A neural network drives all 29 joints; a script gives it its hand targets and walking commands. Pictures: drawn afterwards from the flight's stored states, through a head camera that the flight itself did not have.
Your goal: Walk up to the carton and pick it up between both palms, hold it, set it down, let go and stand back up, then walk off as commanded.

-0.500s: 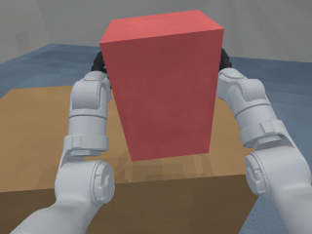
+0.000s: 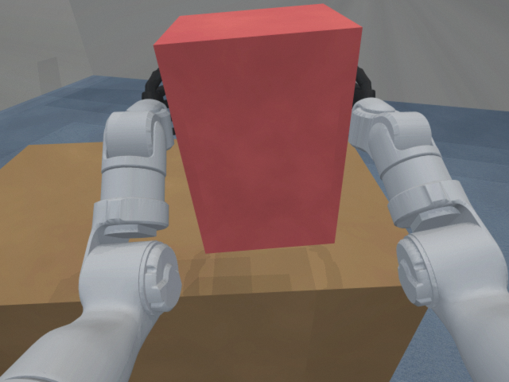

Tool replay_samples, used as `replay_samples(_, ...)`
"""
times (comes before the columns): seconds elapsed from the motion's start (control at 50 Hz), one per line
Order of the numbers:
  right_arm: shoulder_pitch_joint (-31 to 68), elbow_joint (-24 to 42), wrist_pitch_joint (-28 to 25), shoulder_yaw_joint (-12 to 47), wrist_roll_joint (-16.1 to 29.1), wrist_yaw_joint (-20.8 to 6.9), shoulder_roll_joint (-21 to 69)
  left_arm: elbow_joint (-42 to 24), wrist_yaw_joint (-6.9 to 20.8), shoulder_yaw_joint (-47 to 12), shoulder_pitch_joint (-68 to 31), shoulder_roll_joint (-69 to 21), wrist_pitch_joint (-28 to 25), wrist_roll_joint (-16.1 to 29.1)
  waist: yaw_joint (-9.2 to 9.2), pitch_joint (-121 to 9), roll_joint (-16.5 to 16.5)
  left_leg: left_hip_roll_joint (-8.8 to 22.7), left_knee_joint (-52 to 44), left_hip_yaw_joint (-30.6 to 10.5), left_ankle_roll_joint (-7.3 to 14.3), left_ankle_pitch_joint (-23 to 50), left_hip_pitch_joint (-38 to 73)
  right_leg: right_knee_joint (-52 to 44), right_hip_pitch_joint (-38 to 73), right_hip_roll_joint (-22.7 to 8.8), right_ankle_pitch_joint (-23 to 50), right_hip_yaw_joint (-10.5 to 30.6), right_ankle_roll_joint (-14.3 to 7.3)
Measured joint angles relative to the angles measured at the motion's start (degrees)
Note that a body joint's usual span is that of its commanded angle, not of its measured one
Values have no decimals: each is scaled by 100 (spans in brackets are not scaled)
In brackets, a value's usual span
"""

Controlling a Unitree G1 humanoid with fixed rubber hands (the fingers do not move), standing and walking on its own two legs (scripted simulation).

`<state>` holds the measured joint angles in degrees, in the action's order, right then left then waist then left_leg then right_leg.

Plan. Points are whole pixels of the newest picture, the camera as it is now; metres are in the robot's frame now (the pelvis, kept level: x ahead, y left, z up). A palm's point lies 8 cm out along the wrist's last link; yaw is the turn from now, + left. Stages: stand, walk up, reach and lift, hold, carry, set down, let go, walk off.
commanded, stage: hold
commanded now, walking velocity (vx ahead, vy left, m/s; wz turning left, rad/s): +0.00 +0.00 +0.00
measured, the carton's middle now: (261, 135) +0.37 -0.01 +0.28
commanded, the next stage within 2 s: none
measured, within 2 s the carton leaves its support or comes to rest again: neither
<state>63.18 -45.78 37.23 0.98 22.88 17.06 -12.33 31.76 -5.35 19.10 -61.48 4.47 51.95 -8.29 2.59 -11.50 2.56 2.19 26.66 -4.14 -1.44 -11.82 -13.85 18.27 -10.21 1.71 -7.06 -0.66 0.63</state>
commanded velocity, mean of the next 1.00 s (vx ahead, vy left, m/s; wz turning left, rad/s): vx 0.00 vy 0.00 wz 0.00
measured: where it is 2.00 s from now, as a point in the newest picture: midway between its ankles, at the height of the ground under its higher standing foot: outside the picture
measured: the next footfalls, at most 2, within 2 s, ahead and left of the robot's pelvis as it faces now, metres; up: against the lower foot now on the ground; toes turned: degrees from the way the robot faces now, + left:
none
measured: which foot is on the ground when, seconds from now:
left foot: down 0.00-1.00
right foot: down 0.00-1.00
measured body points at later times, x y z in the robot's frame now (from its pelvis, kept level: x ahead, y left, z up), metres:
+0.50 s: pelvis +0.00 +0.00 +0.00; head -0.10 +0.02 +0.44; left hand +0.39 +0.15 +0.32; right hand +0.39 -0.15 +0.32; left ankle +0.03 +0.13 -0.74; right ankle +0.03 -0.13 -0.74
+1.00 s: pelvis +0.00 +0.00 +0.00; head -0.09 +0.01 +0.44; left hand +0.39 +0.15 +0.32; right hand +0.39 -0.15 +0.31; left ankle +0.03 +0.13 -0.74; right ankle +0.03 -0.13 -0.74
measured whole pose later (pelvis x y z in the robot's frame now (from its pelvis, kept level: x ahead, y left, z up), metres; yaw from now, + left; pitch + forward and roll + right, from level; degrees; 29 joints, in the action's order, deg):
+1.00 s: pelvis +0.00 +0.00 +0.00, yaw +0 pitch -1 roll -3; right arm 64.7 -47.7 39.2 1.8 24.5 17.1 -13.0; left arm 33.1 -5.5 18.7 -62.7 4.9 53.3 -8.4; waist 3.0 -12.8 2.4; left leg 2.2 27.3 -4.5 -1.4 -12.4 -14.1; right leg 17.7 -9.8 1.8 -7.1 -0.9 0.7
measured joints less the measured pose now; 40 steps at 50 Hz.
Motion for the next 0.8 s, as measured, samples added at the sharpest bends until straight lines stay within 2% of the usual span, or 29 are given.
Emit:
replay_samples(0.56, 449, -673, 45, -51, 61, -108, -82, 534, -2, -83, -368, 119, 44, -44, 34, -154, -101, -4, 123, -36, 6, -28, -129, 11, -66, 6, 23, -24, 7)
replay_samples(0.8, 289, -436, 90, 58, 116, -80, -95, 338, -31, -105, -246, 88, 72, -10, 38, -163, -55, -3, 81, -45, 1, -32, -110, -41, -40, 7, 20, -30, 8)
